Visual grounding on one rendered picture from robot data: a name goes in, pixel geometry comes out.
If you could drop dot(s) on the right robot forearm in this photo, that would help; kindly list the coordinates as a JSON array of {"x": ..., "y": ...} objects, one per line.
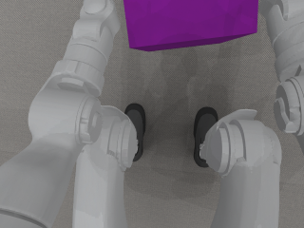
[{"x": 285, "y": 28}]

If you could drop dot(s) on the carton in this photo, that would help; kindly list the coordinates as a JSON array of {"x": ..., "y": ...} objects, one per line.
[{"x": 166, "y": 24}]

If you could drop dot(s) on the robot left foot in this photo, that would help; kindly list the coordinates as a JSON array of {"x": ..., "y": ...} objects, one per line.
[{"x": 136, "y": 114}]

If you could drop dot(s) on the robot left upper arm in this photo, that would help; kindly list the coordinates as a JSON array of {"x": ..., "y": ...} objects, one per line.
[{"x": 33, "y": 184}]

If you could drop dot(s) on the robot right upper arm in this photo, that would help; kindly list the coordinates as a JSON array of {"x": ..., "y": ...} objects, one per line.
[{"x": 289, "y": 108}]

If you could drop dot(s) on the left robot forearm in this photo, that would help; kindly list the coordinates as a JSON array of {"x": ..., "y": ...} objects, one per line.
[{"x": 87, "y": 53}]

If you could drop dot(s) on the right robot thigh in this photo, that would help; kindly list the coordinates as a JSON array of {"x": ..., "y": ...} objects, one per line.
[{"x": 241, "y": 152}]

